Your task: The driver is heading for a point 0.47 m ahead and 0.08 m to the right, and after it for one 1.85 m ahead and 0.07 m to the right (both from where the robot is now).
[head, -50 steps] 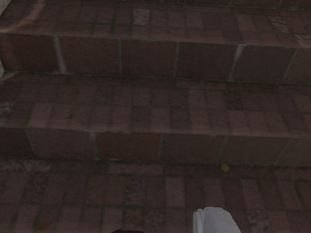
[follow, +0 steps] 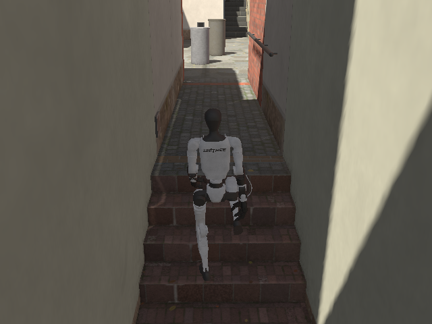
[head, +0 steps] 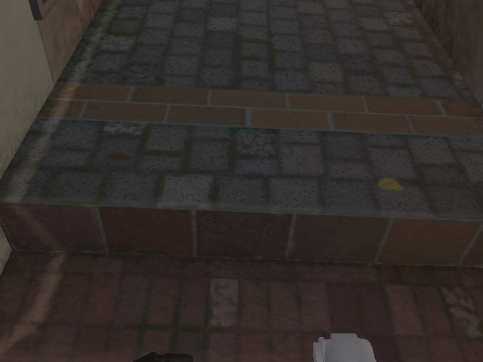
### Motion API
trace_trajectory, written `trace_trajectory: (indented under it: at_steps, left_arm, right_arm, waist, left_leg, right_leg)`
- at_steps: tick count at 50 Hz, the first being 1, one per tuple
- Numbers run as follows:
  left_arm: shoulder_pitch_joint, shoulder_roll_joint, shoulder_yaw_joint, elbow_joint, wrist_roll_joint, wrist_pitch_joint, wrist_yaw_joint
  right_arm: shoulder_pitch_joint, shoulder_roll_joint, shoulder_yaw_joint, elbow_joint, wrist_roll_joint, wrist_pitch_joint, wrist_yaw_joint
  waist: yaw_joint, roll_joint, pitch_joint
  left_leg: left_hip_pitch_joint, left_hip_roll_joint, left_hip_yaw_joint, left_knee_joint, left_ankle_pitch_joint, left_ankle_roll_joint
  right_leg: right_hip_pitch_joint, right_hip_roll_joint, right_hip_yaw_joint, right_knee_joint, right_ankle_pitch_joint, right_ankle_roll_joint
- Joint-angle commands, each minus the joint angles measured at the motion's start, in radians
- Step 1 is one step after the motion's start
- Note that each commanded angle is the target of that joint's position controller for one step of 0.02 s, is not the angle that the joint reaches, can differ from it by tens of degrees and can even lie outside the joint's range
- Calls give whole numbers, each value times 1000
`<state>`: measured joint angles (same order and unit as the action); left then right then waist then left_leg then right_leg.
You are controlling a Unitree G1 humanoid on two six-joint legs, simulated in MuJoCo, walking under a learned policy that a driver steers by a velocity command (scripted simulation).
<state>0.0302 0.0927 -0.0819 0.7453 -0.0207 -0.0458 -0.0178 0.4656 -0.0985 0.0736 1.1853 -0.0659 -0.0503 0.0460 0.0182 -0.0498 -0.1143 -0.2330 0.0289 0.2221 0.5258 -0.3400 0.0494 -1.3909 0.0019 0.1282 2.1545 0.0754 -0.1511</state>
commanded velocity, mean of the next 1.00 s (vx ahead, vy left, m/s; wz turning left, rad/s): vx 0.50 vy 0.00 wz -0.10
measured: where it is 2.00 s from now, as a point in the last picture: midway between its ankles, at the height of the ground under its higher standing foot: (263, 110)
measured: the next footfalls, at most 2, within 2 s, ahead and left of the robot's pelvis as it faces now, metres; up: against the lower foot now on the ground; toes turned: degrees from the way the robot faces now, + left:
right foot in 0.18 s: +0.26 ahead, -0.11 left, +0.17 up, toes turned -11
left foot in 0.72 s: +0.56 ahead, -0.02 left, +0.34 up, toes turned -7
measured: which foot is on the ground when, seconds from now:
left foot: down 0.00-0.20, up 0.22-0.70, down 0.72-1.00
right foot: up 0.00-0.16, down 0.18-0.74, up 0.76-1.00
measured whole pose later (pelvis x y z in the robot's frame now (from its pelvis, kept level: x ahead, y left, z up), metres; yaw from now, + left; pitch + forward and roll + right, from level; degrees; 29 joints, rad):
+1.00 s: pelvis +0.55 -0.07 +0.34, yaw -2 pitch +4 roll -2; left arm 0.02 0.09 -0.09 0.63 0.03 -0.14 -0.05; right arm 0.51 -0.09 0.05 1.09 -0.05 -0.01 0.06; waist 0.02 -0.02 -0.11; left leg -0.30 -0.10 -0.05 0.58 -0.33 0.11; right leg -1.26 -0.06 0.06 2.14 -0.08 -0.12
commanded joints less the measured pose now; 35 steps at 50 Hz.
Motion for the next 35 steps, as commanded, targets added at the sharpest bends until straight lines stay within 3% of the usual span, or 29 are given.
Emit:
trace_trajectory:
  at_steps: [1,3,5,6,7,8,9,10,11,12,13,14,15,16,17,18,21,23,24,26,27,28,29,30,31,32,33,34,35]
  left_arm:
    - [-135,-8,-37,-104,1,5,5]
    - [-233,-19,-58,-153,-9,4,-10]
    - [-385,-22,-67,-208,-4,-5,-40]
    - [-345,-23,-66,-191,-10,-9,-59]
    - [-378,-27,-66,-209,-3,-21,-69]
    - [-305,18,-41,-193,1,-26,-72]
    - [-114,85,-3,-140,10,-13,-64]
    - [60,168,36,-95,34,0,-62]
    - [243,268,81,-46,52,21,-48]
    - [368,384,128,18,53,56,-16]
    - [338,360,127,56,63,67,15]
    - [321,233,85,105,68,61,7]
    - [297,118,58,152,65,41,-17]
    - [282,62,46,195,56,24,-33]
    - [257,17,38,219,57,14,-41]
    - [226,14,43,221,52,20,-46]
    - [161,35,43,187,66,22,-41]
    - [301,50,32,262,83,14,-40]
    - [330,62,31,275,72,12,-35]
    - [409,57,28,309,36,14,-24]
    - [461,70,29,323,32,18,-8]
    - [519,100,39,329,41,24,18]
    - [554,118,44,347,37,27,42]
    - [568,123,48,361,30,37,68]
    - [518,122,47,359,28,35,72]
    - [456,136,43,344,11,31,68]
    - [521,178,53,352,10,14,64]
    - [527,191,55,360,27,10,71]
    - [437,293,77,322,43,6,74]
  right_arm:
    - [22,-93,-7,-66,30,-18,-32]
    - [103,-178,-36,-66,33,-19,-80]
    - [172,-194,-55,-50,56,-7,-112]
    - [73,-180,-44,-55,63,-10,-103]
    - [121,-201,-42,-38,73,-8,-97]
    - [179,-246,-51,-29,50,-15,-93]
    - [133,-311,-66,-50,44,-13,-92]
    - [17,-341,-79,-109,48,-16,-91]
    - [-40,-311,-79,-194,30,-47,-72]
    - [-107,-230,-71,-247,30,-87,-30]
    - [-144,-188,-93,-249,43,-100,8]
    - [-246,-111,-86,-331,50,-102,31]
    - [-368,-69,-64,-432,44,-106,29]
    - [-395,-25,-42,-497,20,-107,23]
    - [-329,16,-19,-508,22,-99,20]
    - [-266,43,3,-509,21,-99,20]
    - [-243,10,27,-536,59,-83,7]
    - [-308,80,56,-536,62,-64,-17]
    - [-326,94,65,-548,72,-63,-23]
    - [-499,81,79,-612,81,-73,-29]
    - [-578,70,81,-641,83,-79,-30]
    - [-686,81,95,-682,77,-81,-30]
    - [-727,68,91,-705,75,-77,-27]
    - [-697,75,86,-699,81,-75,-16]
    - [-629,37,67,-653,97,-70,-6]
    - [-621,-8,53,-647,92,-77,3]
    - [-688,-19,44,-674,73,-82,9]
    - [-593,-43,19,-616,55,-67,9]
    - [-335,-130,-15,-544,55,-47,10]
  waist:
    - [-25,110,146]
    - [-61,155,113]
    - [-108,106,122]
    - [-45,125,71]
    - [-26,138,-14]
    - [3,234,-78]
    - [93,360,-156]
    - [179,408,-232]
    - [213,203,-352]
    - [202,-139,-416]
    - [142,-180,-373]
    - [77,-95,-180]
    - [34,2,2]
    - [-31,95,98]
    - [-90,119,102]
    - [-126,109,117]
    - [-185,51,147]
    - [-132,-36,120]
    - [-120,-45,135]
    - [-44,-33,157]
    - [-5,-45,142]
    - [35,-44,108]
    - [44,-32,95]
    - [7,-55,35]
    - [-26,-48,1]
    - [-67,-50,-23]
    - [-58,-84,-95]
    - [-101,-159,-168]
    - [-210,-275,-182]
  left_leg:
    - [-101,191,-141,-303,192,6]
    - [54,271,-178,-457,200,42]
    - [189,277,-147,-519,296,43]
    - [121,253,-38,-503,775,29]
    - [97,232,31,-413,1361,39]
    - [191,255,27,-296,1822,66]
    - [369,289,-9,-140,2008,97]
    - [413,285,-18,73,1979,100]
    - [40,218,-58,336,1754,87]
    - [-292,11,-148,709,694,52]
    - [-519,-96,-342,1274,250,12]
    - [-690,-55,-419,1541,263,55]
    - [-812,-48,-368,1689,251,91]
    - [-896,-23,-339,1736,236,120]
    - [-927,-5,-339,1765,233,137]
    - [-976,14,-330,1739,276,142]
    - [-977,41,-248,1565,313,83]
    - [-1125,17,-208,1828,332,61]
    - [-1191,8,-237,1824,335,58]
    - [-1240,-22,-240,1615,342,54]
    - [-1250,-25,-204,1522,346,44]
    - [-1210,1,-111,1446,278,25]
    - [-1209,33,-98,1369,233,19]
    - [-1201,55,-122,1335,214,24]
    - [-1063,33,-65,1242,210,55]
    - [-753,-5,9,1008,174,99]
    - [-516,-69,75,889,99,114]
    - [-431,-122,54,923,-12,131]
    - [-412,-89,-95,711,-186,150]
  right_leg:
    - [-39,-37,-109,-158,-28,61]
    - [-64,-110,-184,-291,-191,89]
    - [-14,-147,-252,-478,-299,88]
    - [277,-115,-341,-639,-305,31]
    - [545,-37,-426,-785,-380,-5]
    - [667,49,-464,-818,-477,-25]
    - [715,88,-403,-949,-614,-54]
    - [853,75,-251,-1116,-607,-89]
    - [1247,-47,102,-1226,-509,-162]
    - [1473,-201,660,-1705,-770,-260]
    - [1464,-289,968,-1956,-882,-248]
    - [1301,-276,855,-1921,-845,-132]
    - [1119,-232,646,-1826,-744,-83]
    - [1040,-164,452,-1770,-573,-24]
    - [1015,-106,308,-1727,-472,8]
    - [1025,-68,191,-1715,-378,55]
    - [848,-21,1,-1755,-270,97]
    - [890,-64,46,-1783,-250,70]
    - [906,-78,51,-1795,-281,72]
    - [934,-80,48,-1841,-311,94]
    - [991,-96,71,-1877,-294,86]
    - [1027,-169,127,-2023,-204,44]
    - [1140,-191,126,-2056,-169,42]
    - [1302,-230,96,-2058,-40,23]
    - [1342,-212,-24,-2056,223,32]
    - [1241,-163,-173,-2028,673,60]
    - [1231,-182,-177,-1995,1137,31]
    - [1335,-212,-182,-1874,1685,12]
    - [1519,-296,-111,-1722,1789,-35]
Velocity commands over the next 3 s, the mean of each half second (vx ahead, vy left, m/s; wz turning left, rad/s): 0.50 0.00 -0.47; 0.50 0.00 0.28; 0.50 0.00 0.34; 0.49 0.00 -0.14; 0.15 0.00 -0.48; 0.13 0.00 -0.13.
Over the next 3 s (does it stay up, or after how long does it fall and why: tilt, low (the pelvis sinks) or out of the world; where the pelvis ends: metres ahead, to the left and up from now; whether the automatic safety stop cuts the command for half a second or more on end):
stays up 1.29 0.02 0.51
